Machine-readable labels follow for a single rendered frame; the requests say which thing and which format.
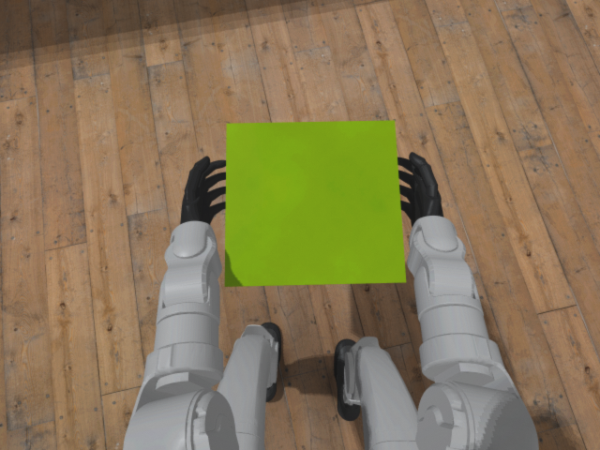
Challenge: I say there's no right robot thigh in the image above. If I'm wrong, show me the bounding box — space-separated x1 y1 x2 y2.
345 346 419 450

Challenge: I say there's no carton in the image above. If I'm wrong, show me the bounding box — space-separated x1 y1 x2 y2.
225 120 406 287

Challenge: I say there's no right robot forearm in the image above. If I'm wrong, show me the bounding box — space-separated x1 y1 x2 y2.
407 216 539 450

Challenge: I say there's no robot right upper arm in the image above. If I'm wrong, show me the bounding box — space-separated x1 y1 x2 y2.
415 380 538 450

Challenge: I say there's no robot left upper arm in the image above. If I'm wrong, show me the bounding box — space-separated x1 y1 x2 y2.
124 388 239 450

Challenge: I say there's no left robot forearm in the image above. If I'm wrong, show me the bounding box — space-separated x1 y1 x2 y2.
123 221 223 450

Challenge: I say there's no robot right hand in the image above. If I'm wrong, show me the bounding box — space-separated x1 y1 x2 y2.
397 152 443 227

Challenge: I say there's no robot left shin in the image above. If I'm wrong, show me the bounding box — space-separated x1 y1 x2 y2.
232 324 273 388

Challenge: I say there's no robot left hand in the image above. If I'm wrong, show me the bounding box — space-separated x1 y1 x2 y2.
180 156 226 225

